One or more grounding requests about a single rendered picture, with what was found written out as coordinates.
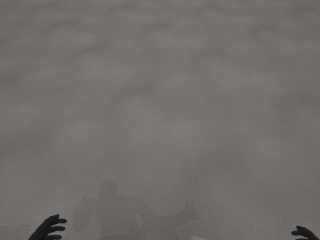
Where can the right robot hand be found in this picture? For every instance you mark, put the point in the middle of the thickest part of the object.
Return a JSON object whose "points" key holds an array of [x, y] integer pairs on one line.
{"points": [[302, 231]]}

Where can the left robot hand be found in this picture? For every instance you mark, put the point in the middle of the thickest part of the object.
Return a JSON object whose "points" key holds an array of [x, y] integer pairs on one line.
{"points": [[45, 228]]}

